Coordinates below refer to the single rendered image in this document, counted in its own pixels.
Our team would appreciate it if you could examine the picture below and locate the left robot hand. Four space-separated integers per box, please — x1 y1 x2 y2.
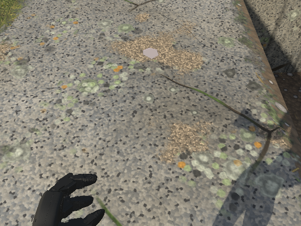
31 172 105 226

